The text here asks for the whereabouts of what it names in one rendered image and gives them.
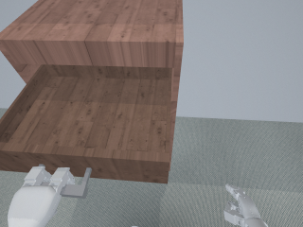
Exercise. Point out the handle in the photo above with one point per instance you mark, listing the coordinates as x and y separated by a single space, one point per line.
75 190

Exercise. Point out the right robot forearm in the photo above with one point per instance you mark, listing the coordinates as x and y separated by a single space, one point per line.
254 222

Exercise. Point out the robot left hand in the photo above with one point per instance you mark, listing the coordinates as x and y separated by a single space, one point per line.
34 205

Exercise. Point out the robot right hand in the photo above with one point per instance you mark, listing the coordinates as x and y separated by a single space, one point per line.
237 213

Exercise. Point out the drawer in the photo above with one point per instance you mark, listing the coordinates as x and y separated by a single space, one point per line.
113 119

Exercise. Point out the cabinet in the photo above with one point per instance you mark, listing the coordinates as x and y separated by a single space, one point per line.
124 33

